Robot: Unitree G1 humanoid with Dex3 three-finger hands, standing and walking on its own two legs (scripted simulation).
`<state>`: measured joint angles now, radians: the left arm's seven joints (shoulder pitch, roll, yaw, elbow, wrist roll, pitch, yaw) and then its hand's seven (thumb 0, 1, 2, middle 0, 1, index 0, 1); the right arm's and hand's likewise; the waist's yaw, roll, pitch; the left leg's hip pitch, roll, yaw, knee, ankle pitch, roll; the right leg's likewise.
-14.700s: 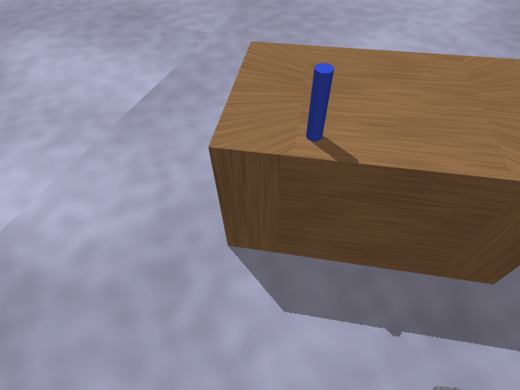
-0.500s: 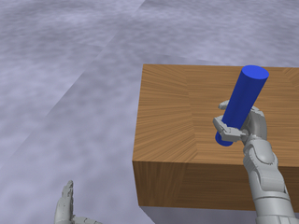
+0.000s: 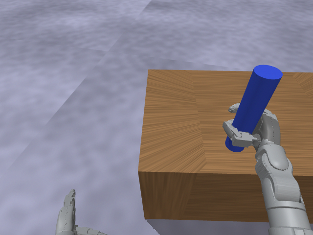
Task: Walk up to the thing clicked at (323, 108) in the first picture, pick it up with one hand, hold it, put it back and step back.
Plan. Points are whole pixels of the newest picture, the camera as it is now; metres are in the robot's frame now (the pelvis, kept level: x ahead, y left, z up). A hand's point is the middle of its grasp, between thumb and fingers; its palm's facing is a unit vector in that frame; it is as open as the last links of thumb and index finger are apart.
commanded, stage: hold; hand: right
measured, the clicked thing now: (248, 115) +0.33 -0.18 +0.17
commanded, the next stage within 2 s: crouch in 1.66 s
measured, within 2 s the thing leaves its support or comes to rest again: neither
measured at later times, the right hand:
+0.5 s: hand (239, 131) +0.32 -0.17 +0.12, palm faces +0.12 +0.99 -0.01, open 6.8 cm
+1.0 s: hand (239, 130) +0.32 -0.17 +0.12, palm faces +0.13 +0.99 -0.01, open 6.8 cm
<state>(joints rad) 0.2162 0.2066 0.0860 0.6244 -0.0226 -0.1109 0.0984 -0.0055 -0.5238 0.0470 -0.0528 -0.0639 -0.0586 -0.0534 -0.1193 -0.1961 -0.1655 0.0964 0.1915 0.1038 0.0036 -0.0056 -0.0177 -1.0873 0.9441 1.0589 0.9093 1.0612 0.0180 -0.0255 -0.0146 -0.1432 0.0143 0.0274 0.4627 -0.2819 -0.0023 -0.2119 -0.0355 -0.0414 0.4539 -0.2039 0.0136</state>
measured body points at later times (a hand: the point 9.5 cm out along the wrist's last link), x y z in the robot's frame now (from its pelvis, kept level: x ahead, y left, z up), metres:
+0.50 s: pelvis +0.00 +0.00 +0.00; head -0.02 +0.01 +0.45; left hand +0.16 +0.26 -0.08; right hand +0.30 -0.22 +0.12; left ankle -0.02 +0.12 -0.74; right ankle +0.03 -0.13 -0.74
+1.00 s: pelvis +0.00 +0.00 +0.00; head -0.02 +0.01 +0.45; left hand +0.16 +0.26 -0.08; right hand +0.31 -0.22 +0.12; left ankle -0.02 +0.12 -0.74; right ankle +0.03 -0.13 -0.74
